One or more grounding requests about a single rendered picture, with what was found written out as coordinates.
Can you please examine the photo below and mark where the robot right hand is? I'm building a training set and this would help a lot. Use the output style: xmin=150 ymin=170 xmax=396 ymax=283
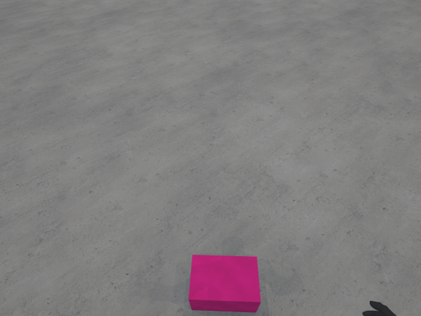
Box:
xmin=362 ymin=301 xmax=396 ymax=316

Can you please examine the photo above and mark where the carton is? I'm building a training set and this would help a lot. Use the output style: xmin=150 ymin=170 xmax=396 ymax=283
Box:
xmin=189 ymin=255 xmax=261 ymax=313

